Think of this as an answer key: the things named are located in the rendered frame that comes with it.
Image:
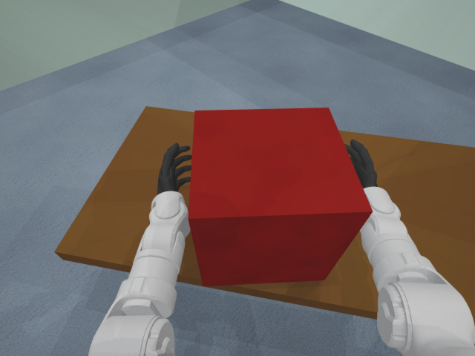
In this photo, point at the right robot forearm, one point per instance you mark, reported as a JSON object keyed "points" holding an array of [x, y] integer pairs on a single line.
{"points": [[390, 250]]}

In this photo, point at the left robot forearm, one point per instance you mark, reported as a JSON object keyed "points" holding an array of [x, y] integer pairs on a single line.
{"points": [[150, 287]]}

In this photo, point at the robot right hand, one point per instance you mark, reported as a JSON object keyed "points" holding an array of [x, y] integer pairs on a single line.
{"points": [[362, 164]]}

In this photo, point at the robot left hand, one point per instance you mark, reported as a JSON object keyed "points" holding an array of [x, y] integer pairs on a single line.
{"points": [[167, 180]]}

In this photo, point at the robot left upper arm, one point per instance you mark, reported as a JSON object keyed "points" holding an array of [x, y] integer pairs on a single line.
{"points": [[134, 335]]}

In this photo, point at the table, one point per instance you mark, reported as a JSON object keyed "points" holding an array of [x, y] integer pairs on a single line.
{"points": [[432, 184]]}

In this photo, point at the carton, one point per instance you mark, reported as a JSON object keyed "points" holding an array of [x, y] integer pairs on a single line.
{"points": [[274, 196]]}

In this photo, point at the robot right upper arm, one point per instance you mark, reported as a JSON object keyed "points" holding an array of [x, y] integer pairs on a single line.
{"points": [[424, 319]]}

